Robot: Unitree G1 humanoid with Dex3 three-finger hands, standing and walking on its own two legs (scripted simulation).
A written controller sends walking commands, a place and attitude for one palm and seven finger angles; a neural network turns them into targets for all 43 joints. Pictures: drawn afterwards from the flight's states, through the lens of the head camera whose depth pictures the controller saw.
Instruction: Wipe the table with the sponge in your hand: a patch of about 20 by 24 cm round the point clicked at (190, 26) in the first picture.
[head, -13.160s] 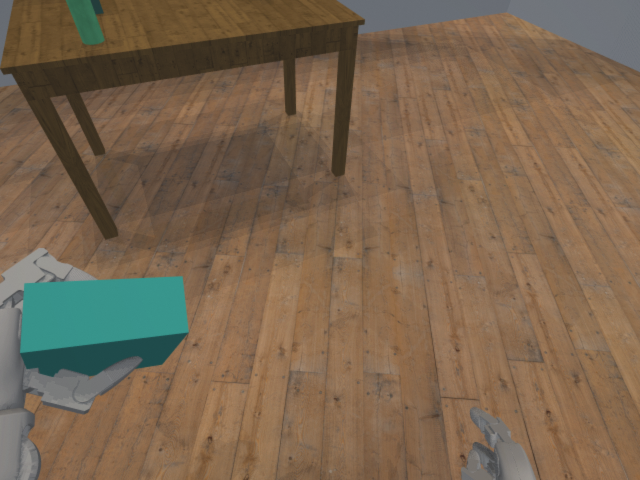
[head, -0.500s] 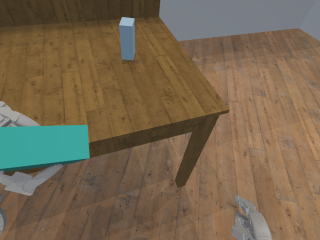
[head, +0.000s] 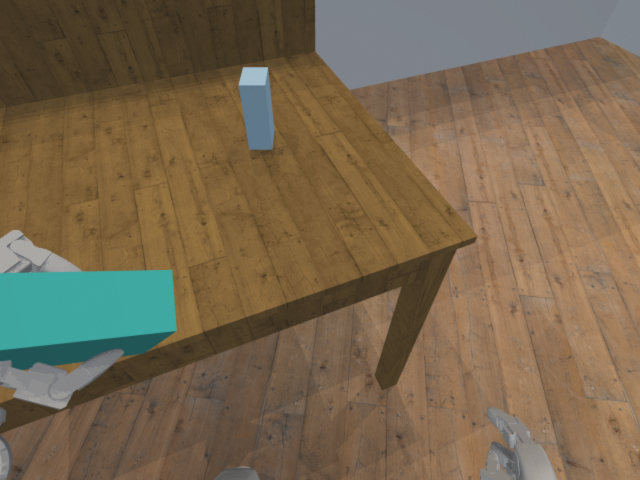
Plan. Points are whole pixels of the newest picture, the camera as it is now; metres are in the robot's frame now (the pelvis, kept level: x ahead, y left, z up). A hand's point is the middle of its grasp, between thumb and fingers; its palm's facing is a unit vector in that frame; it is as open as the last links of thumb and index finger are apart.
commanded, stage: shuffle to correct the standing spot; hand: left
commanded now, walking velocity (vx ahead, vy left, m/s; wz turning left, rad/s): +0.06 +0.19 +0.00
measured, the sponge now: (111, 320) +0.22 +0.21 +0.15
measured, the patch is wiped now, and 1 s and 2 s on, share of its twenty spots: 0.00 0.00 0.00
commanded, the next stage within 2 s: come to a stop and stand still in 0.24 s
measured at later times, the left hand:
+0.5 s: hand out of the picture +0.23 +0.35 +0.17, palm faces +0.46 -0.79 -0.40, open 9.8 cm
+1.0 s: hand out of the picture +0.27 +0.38 +0.22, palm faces +0.52 -0.74 -0.43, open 9.7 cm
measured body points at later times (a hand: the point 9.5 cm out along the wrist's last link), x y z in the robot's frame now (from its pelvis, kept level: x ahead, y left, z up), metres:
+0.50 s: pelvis +0.02 +0.08 +0.00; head +0.04 +0.10 +0.44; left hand +0.20 +0.38 +0.19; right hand +0.19 -0.12 -0.09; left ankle +0.05 +0.18 -0.73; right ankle +0.02 -0.03 -0.72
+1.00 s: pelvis +0.03 +0.09 +0.00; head +0.06 +0.11 +0.45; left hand +0.23 +0.42 +0.24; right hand +0.22 -0.12 -0.07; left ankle +0.05 +0.18 -0.73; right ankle +0.03 -0.01 -0.73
